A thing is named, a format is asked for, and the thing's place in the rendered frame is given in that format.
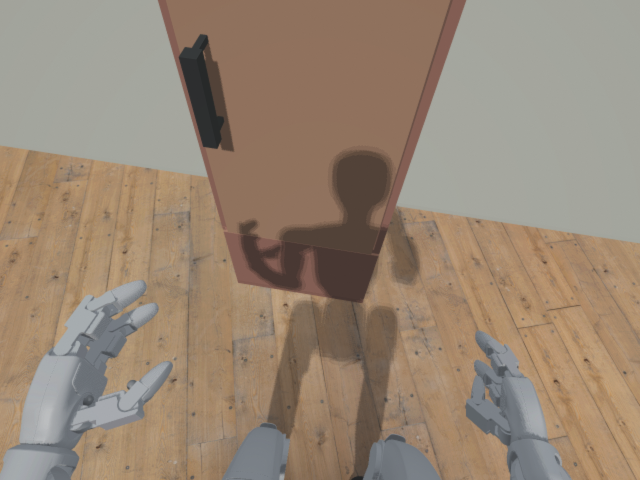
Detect handle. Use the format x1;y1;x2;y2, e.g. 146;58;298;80
179;34;224;149

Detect right robot forearm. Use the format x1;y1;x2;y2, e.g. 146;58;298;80
507;439;572;480

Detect left robot hand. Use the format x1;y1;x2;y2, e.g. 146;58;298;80
19;280;173;450

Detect left robot forearm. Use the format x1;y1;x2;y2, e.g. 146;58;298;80
0;444;79;480

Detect right robot hand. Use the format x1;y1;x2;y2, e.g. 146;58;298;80
466;330;548;448

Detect right robot thigh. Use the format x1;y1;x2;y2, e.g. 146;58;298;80
366;439;441;480

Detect cupboard door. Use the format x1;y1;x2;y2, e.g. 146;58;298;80
166;0;450;255

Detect robot thigh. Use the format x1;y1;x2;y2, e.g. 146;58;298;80
222;427;290;480
366;439;441;480

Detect left robot thigh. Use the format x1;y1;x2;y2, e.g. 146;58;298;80
222;427;290;480

